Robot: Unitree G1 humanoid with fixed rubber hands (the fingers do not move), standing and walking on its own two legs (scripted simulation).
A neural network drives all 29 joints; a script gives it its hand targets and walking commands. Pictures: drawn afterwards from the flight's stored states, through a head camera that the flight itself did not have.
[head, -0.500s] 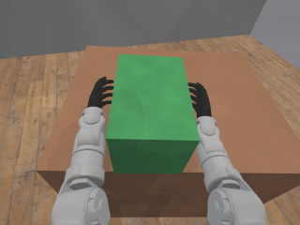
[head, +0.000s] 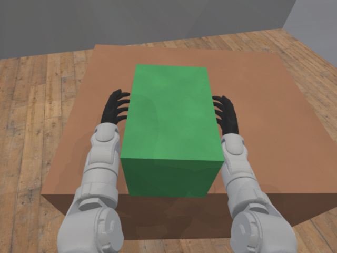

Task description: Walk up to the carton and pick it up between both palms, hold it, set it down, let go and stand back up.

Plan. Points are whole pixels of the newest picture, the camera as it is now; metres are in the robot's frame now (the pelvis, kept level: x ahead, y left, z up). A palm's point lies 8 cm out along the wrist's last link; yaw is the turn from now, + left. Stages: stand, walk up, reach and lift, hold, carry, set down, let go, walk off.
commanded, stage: set down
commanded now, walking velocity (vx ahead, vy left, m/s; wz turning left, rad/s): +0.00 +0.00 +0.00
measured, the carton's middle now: (169, 129) +0.42 +0.01 +0.03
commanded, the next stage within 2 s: none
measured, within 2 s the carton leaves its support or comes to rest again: rests again in 1.00 s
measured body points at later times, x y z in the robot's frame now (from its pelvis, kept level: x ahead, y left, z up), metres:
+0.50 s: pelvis +0.00 +0.00 +0.00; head +0.06 +0.01 +0.45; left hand +0.42 +0.14 +0.05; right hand +0.41 -0.15 +0.05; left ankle -0.02 +0.09 -0.75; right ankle -0.01 -0.11 -0.75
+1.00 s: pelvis -0.01 +0.00 +0.00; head +0.06 +0.02 +0.44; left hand +0.42 +0.15 +0.04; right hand +0.40 -0.14 +0.04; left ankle -0.02 +0.09 -0.75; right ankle -0.01 -0.11 -0.75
